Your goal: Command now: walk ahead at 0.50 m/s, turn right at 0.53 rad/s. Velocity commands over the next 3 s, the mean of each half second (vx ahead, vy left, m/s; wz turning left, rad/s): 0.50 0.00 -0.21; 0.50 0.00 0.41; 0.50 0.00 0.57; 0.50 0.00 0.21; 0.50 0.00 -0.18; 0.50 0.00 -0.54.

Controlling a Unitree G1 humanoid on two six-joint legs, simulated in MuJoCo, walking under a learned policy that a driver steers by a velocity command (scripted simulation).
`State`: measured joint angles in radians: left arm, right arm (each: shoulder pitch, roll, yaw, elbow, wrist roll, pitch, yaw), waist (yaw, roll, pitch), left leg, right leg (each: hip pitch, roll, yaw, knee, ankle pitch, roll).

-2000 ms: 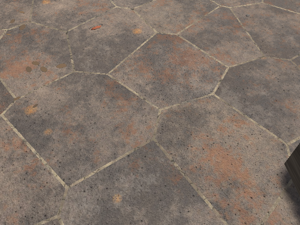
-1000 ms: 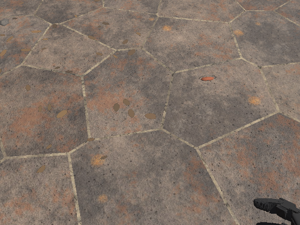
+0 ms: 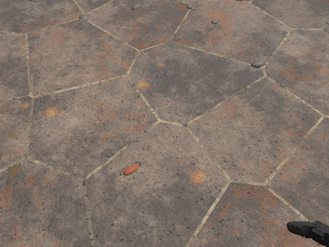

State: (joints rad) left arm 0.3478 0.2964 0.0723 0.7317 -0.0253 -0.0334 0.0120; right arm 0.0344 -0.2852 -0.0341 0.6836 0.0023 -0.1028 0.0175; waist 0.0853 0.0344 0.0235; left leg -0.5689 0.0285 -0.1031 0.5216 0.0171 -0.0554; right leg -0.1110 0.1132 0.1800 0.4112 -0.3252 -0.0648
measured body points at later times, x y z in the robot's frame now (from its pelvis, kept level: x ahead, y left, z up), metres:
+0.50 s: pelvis +0.27 +0.00 +0.00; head +0.30 +0.00 +0.45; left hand +0.53 +0.19 -0.07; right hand +0.21 -0.27 -0.13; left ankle +0.17 +0.14 -0.74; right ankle +0.40 -0.15 -0.72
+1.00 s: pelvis +0.52 -0.01 -0.01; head +0.55 +0.01 +0.44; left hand +0.49 +0.28 -0.14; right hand +0.77 -0.21 -0.09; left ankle +0.66 +0.14 -0.71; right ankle +0.40 -0.14 -0.74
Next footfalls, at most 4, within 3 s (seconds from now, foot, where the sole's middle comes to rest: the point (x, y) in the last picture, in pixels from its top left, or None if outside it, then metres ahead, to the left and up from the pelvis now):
0.06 left None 0.21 0.14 -0.78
0.54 right None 0.44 -0.15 -0.78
1.06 left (159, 189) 0.70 0.14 -0.78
1.56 right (180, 129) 1.04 0.06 -0.78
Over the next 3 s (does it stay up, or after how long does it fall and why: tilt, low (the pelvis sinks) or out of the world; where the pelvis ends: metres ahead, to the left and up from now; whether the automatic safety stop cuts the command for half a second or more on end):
stays up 1.52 0.46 0.00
